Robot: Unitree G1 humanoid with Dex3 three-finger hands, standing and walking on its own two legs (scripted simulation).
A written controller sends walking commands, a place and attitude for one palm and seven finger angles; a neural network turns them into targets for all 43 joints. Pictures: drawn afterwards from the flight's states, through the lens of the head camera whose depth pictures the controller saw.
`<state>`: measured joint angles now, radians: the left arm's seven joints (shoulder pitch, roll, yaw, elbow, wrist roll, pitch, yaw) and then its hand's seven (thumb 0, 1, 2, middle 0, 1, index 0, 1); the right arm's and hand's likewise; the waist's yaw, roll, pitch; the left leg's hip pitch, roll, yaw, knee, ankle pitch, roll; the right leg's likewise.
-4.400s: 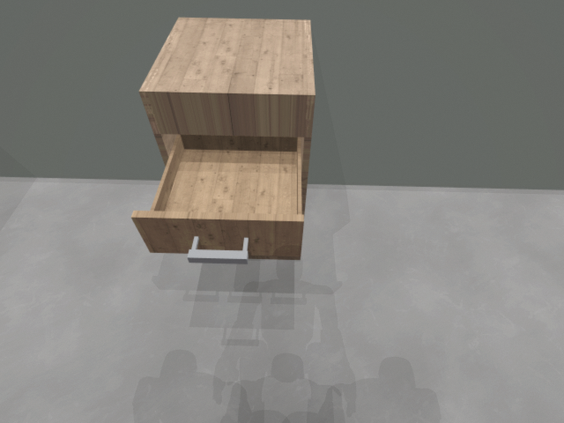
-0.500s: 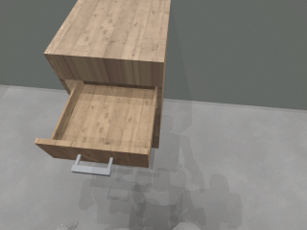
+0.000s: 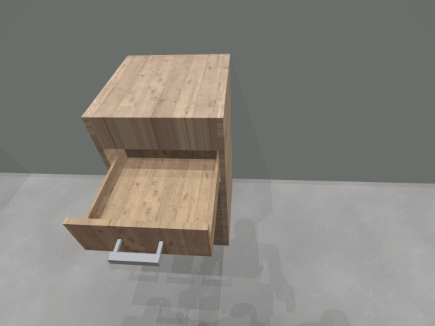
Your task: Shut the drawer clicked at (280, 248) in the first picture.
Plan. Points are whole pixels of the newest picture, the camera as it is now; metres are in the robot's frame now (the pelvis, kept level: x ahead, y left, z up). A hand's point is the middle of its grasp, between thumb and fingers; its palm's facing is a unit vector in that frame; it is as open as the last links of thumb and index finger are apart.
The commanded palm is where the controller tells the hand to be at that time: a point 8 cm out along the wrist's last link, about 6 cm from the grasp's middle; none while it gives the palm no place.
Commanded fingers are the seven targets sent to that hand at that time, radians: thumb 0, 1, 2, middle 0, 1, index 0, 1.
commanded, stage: come to a stop and stand still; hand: left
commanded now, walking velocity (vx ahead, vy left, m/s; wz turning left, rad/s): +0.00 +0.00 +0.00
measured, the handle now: (137, 251) +0.35 +0.26 -0.19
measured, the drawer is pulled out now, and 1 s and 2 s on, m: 0.29 0.29 0.29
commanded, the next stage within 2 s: look again from close up in 0.18 s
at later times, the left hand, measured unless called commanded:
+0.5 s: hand out of the picture +0.01 +0.16 -0.16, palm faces +0.02 -0.98 -0.18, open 7.4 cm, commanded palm none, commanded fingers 0.00 0.90 0.90 -0.20 -0.30 -0.20 -0.30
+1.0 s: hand (122, 312) +0.17 +0.20 -0.07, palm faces +0.23 -0.94 -0.24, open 7.1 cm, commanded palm +0.14 +0.22 -0.06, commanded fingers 0.00 0.90 0.90 -0.38 -0.50 -0.38 -0.50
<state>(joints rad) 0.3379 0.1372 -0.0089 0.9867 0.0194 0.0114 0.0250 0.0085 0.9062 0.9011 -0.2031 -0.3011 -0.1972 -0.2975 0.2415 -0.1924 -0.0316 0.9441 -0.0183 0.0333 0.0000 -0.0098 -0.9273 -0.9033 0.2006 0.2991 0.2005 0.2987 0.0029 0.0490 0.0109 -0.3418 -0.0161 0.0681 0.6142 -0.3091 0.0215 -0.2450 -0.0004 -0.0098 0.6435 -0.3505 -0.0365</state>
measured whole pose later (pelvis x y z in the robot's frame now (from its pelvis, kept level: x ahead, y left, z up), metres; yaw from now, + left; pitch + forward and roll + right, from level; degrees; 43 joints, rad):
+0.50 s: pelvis +0.03 +0.01 +0.01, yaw +0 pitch +0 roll +0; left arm 0.33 0.11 -0.02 1.11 0.01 -0.02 0.03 0.01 0.91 0.90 -0.20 -0.30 -0.20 -0.30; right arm 0.38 -0.11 0.02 1.12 -0.01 -0.02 -0.01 0.00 -0.91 -0.90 0.20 0.30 0.20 0.30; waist -0.01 0.02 0.00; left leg -0.24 -0.01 0.05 0.42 -0.18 0.02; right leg -0.17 0.01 -0.01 0.45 -0.28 -0.02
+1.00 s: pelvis +0.05 +0.01 +0.01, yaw +2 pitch +1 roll +1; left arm 0.51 0.20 0.00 0.31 -0.14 -0.04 0.12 0.07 0.99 0.90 -0.24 -0.34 -0.23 -0.34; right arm 0.33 -0.24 -0.01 0.89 0.03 -0.23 -0.07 0.01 -0.92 -0.90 0.20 0.30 0.20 0.30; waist -0.02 0.04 -0.03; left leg -0.30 -0.02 0.02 0.55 -0.27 0.02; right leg -0.20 -0.01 -0.04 0.55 -0.37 -0.02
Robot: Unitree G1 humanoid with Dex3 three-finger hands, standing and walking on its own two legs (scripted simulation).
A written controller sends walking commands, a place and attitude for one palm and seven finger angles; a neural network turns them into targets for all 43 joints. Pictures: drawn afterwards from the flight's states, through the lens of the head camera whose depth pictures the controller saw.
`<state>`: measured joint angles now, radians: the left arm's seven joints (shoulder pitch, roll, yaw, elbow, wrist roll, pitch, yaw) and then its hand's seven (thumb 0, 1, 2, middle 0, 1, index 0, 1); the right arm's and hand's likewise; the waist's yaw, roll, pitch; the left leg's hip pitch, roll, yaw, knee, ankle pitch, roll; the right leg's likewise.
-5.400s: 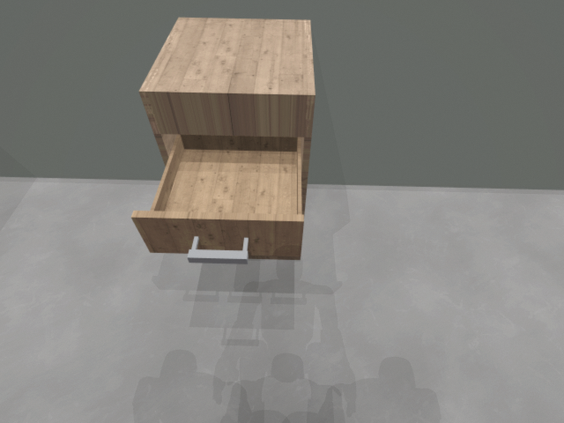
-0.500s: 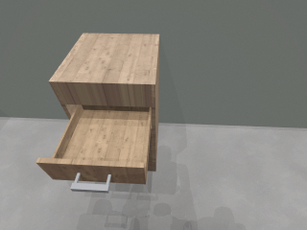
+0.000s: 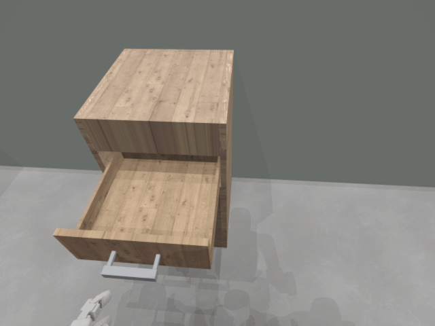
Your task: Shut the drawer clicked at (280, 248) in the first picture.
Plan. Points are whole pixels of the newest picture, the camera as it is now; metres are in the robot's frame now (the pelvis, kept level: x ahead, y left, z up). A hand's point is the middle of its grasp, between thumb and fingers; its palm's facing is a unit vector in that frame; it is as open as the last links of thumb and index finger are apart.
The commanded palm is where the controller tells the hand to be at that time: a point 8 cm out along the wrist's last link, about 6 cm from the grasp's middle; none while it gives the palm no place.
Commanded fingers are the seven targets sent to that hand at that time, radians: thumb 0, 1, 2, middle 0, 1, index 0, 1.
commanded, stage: raise the hand and make a fist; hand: left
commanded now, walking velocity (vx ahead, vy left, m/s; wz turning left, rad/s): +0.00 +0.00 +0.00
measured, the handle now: (132, 265) +0.30 +0.24 -0.19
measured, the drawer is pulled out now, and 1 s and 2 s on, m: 0.29 0.29 0.29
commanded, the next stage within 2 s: bring the fist close to the handle in 1.74 s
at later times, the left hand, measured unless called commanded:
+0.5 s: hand out of the picture +0.12 +0.16 -0.06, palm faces -0.04 -0.99 -0.09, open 4.7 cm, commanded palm +0.09 +0.22 -0.08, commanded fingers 0.00 0.90 0.90 -0.88 -1.04 -0.88 -1.04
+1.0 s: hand out of the picture +0.12 +0.19 -0.09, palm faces -0.10 -0.99 +0.01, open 3.1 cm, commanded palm +0.09 +0.25 -0.08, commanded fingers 0.00 0.90 0.90 -1.38 -1.58 -1.38 -1.58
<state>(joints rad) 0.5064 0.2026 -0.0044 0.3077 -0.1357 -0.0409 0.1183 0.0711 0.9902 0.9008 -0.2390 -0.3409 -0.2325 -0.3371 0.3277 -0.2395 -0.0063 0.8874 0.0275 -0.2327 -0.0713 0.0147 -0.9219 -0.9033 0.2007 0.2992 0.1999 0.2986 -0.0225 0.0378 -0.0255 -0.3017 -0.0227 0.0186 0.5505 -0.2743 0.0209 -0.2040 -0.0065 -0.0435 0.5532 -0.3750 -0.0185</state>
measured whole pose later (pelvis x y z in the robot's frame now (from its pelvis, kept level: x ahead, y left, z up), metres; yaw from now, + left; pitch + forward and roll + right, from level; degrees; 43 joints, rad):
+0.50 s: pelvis -0.06 -0.02 -0.13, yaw +0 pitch +17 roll -3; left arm 0.47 0.21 0.13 -0.04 -0.29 -0.62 -0.38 0.02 0.90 0.90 -0.69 -0.83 -0.68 -0.83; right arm 0.07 -0.19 0.00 0.55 0.00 -0.24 -0.04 0.01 -0.90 -0.90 0.20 0.30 0.20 0.30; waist 0.07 0.05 -0.17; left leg -1.15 0.03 -0.08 1.36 -0.51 -0.02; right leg -1.01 0.03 -0.15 1.34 -0.64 -0.07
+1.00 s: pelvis -0.07 +0.02 -0.13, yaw -2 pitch +19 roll -5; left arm 0.54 0.22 0.09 -0.05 -0.25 -0.50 -0.29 0.02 0.90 0.90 -1.19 -1.37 -1.18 -1.37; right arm 0.18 -0.23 -0.05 0.55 0.03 -0.23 -0.05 0.01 -0.90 -0.90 0.20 0.30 0.20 0.30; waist -0.02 0.03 -0.18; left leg -1.19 0.02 -0.02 1.36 -0.49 0.05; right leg -1.05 0.02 -0.09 1.32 -0.60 0.00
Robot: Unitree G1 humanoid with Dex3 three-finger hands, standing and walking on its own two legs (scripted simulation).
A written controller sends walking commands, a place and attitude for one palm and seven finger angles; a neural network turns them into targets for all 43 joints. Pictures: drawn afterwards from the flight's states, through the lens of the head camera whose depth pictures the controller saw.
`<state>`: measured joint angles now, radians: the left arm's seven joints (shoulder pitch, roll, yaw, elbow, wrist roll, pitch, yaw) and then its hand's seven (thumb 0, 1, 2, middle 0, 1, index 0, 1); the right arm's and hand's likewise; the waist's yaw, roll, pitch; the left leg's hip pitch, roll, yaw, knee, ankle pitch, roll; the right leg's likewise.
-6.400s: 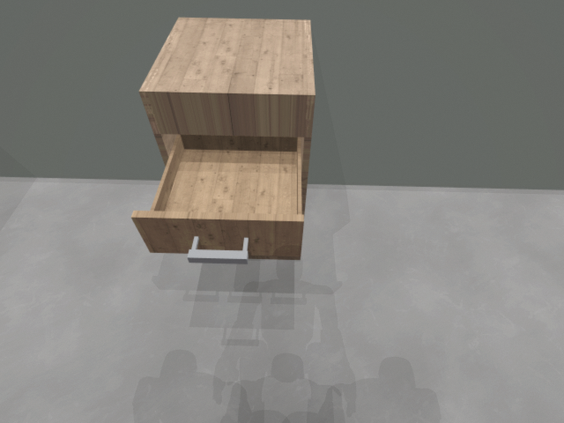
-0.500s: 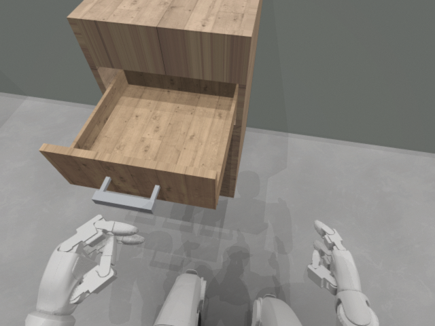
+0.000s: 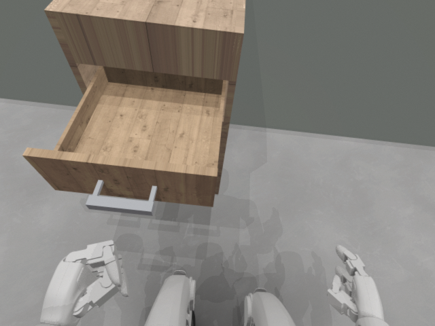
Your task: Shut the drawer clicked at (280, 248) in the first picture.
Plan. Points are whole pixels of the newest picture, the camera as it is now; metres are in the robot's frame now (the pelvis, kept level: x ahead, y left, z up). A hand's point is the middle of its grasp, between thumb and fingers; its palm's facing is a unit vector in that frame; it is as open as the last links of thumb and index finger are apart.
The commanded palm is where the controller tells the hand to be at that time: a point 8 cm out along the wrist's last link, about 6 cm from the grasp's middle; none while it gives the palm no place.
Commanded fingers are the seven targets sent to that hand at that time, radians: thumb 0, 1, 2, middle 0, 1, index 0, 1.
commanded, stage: raise the hand and make a fist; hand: left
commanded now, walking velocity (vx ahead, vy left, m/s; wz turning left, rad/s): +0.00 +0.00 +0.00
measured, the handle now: (124, 196) +0.37 +0.23 -0.07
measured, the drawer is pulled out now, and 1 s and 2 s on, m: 0.29 0.29 0.29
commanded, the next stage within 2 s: bring the fist close to the handle in 0.74 s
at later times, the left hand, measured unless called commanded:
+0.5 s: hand (110, 282) +0.19 +0.18 +0.04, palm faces -0.03 -1.00 -0.01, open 3.3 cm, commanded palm +0.16 +0.23 +0.04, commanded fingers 0.00 0.90 0.90 -1.40 -1.60 -1.40 -1.60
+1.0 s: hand (115, 280) +0.19 +0.17 +0.02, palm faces -0.01 -1.00 -0.07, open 3.3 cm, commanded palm +0.17 +0.23 +0.02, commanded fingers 0.00 0.90 0.90 -1.40 -1.60 -1.40 -1.60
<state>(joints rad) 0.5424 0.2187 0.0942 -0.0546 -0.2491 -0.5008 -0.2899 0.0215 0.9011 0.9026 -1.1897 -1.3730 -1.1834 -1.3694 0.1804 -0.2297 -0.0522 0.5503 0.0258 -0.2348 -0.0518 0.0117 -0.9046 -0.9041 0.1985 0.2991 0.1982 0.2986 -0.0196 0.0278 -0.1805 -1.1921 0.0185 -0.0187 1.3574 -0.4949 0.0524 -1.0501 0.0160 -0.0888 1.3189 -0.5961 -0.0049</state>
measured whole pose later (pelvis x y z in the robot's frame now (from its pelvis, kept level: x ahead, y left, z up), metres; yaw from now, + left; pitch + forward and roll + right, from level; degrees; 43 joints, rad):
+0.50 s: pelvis +0.01 +0.02 -0.01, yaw +0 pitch +21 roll -6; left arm 0.64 0.20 0.03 -0.23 -0.18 -0.45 -0.21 0.02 0.90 0.90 -1.40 -1.60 -1.39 -1.60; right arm 0.16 -0.19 0.00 0.45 0.01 -0.13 0.00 0.01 -0.90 -0.90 0.20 0.30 0.20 0.30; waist 0.02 0.04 -0.20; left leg -1.23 0.01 -0.02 1.40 -0.54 0.08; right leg -1.07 0.01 -0.09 1.34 -0.63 0.02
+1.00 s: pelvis +0.02 -0.02 -0.01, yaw +0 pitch +22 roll -5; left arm 0.59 0.25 0.16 -0.07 -0.26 -0.51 -0.30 0.02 0.90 0.90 -1.40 -1.60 -1.39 -1.60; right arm 0.15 -0.20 -0.03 0.50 0.03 -0.15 -0.04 0.01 -0.90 -0.90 0.20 0.30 0.20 0.30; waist 0.00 0.04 -0.22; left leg -1.26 0.03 -0.06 1.43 -0.55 0.02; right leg -1.11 0.04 -0.13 1.38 -0.66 -0.04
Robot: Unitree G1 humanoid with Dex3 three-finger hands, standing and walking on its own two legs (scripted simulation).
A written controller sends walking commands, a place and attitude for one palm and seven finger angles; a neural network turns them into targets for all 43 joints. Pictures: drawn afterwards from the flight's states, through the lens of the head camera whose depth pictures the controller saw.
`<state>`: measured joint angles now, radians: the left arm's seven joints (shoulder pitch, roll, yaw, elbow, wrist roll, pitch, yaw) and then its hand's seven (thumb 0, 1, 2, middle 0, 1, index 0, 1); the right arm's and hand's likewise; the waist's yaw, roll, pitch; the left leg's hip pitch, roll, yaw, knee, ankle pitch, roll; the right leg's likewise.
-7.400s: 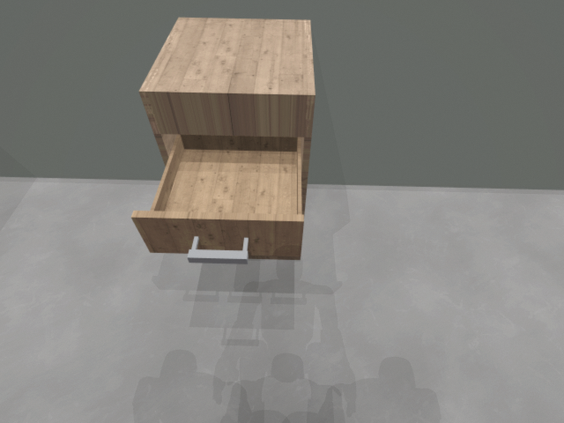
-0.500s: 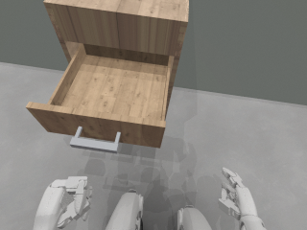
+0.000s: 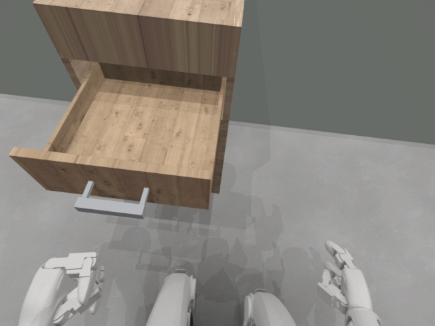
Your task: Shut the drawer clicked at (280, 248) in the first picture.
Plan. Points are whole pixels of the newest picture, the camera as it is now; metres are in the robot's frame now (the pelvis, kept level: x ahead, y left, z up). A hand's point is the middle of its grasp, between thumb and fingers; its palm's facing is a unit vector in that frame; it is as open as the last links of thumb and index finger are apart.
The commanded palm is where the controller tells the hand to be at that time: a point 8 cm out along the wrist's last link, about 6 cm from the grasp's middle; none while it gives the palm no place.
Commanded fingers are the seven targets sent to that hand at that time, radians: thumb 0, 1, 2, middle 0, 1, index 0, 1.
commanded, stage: bring the fist close to the handle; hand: left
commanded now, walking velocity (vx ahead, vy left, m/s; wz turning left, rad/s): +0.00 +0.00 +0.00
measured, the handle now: (114, 198) +0.35 +0.25 -0.05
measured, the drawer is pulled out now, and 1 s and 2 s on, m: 0.29 0.29 0.26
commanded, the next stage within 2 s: push the drawer shut in 1.24 s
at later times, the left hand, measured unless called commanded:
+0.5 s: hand (112, 269) +0.21 +0.20 -0.02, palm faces -0.06 -1.00 -0.02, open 3.3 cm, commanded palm +0.20 +0.25 -0.02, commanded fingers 0.00 0.90 0.90 -1.40 -1.60 -1.40 -1.60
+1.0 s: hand (128, 251) +0.25 +0.19 -0.05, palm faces -0.07 -1.00 -0.04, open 3.3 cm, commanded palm +0.24 +0.24 -0.05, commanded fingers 0.00 0.90 0.90 -1.40 -1.60 -1.40 -1.60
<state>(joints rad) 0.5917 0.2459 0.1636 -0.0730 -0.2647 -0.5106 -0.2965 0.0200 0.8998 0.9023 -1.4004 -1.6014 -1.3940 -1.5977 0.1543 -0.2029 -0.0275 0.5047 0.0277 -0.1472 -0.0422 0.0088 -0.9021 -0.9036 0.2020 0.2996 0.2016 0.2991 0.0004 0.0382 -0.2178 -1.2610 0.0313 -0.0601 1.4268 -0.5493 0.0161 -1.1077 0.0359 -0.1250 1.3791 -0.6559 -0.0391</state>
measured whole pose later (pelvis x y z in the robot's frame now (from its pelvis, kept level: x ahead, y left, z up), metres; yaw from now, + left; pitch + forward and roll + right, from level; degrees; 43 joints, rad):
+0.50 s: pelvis -0.01 +0.01 -0.04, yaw -2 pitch +26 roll -6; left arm 0.40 0.25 0.17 0.03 -0.28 -0.51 -0.32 0.02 0.90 0.90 -1.40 -1.60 -1.39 -1.60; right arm 0.12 -0.21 -0.02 0.56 0.01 -0.15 -0.03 0.01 -0.90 -0.90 0.20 0.30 0.20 0.30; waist -0.01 0.03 -0.22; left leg -1.44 0.03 -0.04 1.56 -0.58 0.04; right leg -1.29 0.03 -0.11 1.52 -0.69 -0.02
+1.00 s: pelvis -0.01 +0.02 -0.06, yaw -2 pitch +30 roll -6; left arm 0.26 0.26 0.14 0.04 -0.23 -0.48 -0.22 0.02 0.90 0.90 -1.40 -1.60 -1.39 -1.60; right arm 0.12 -0.23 0.01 0.52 0.00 -0.08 0.00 0.01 -0.90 -0.90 0.20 0.30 0.20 0.30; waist -0.02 0.03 -0.23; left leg -1.59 0.03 -0.03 1.66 -0.60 0.05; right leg -1.44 0.02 -0.10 1.63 -0.72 -0.01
